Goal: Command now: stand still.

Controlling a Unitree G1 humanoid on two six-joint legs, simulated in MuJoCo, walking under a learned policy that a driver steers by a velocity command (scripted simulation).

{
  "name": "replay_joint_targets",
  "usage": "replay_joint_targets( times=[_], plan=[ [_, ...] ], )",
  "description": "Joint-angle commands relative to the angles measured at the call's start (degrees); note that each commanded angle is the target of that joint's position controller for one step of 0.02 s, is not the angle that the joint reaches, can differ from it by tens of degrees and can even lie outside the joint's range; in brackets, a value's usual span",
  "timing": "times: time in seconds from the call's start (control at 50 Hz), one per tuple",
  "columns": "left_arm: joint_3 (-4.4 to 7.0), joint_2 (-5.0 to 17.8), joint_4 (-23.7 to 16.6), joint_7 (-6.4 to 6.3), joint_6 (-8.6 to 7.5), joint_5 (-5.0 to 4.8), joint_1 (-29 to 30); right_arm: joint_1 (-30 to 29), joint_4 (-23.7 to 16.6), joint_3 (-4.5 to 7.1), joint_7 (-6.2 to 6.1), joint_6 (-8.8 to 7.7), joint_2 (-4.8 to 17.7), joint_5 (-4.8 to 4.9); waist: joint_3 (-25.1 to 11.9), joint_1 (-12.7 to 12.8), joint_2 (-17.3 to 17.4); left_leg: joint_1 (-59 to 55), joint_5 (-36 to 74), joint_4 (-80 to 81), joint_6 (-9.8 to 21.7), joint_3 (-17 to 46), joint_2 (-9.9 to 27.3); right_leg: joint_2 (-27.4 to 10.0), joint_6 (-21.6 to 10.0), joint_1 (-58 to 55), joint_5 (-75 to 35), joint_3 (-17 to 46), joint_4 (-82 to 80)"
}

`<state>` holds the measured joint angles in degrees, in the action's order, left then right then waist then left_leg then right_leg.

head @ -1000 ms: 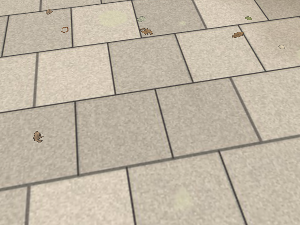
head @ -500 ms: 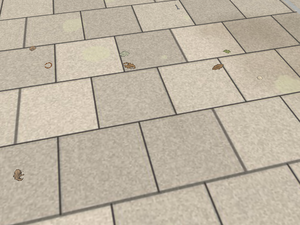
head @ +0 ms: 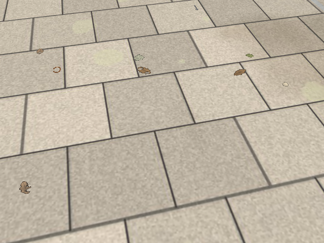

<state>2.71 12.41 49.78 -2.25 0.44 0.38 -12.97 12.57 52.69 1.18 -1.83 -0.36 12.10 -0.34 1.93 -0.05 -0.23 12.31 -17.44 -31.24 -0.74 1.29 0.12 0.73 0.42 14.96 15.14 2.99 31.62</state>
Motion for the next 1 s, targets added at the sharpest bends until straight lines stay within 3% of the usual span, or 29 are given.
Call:
replay_joint_targets(
  times=[0.02, 0.46, 1.0],
  plan=[
    [1.34, 5.70, -1.29, -0.32, -0.68, -0.08, -0.31, 0.88, -1.15, 1.30, -0.28, -0.53, 5.84, 0.06, -0.66, -0.13, 0.35, 3.16, 4.42, 6.88, 1.23, 1.77, 1.64, -1.76, -1.47, -2.49, -6.97, 1.82, -5.20],
    [0.57, 4.16, 7.99, -0.48, -0.68, -0.48, -1.29, 4.94, 6.02, 0.96, -0.91, -0.33, 4.15, 0.26, 0.70, -0.12, 0.13, 2.05, 5.54, 7.85, 0.96, 0.66, 0.69, -1.32, -1.68, -2.46, -6.44, 0.69, -7.15],
    [-0.65, 2.87, 12.02, -0.41, -0.60, -0.61, -3.19, 8.77, 8.94, 0.37, -0.97, -0.34, 2.36, 0.40, 1.55, 0.04, 0.33, 2.12, 6.19, 7.99, 0.92, 0.26, 0.35, -0.98, -1.65, -2.09, -6.41, -0.05, -7.48]
  ],
)
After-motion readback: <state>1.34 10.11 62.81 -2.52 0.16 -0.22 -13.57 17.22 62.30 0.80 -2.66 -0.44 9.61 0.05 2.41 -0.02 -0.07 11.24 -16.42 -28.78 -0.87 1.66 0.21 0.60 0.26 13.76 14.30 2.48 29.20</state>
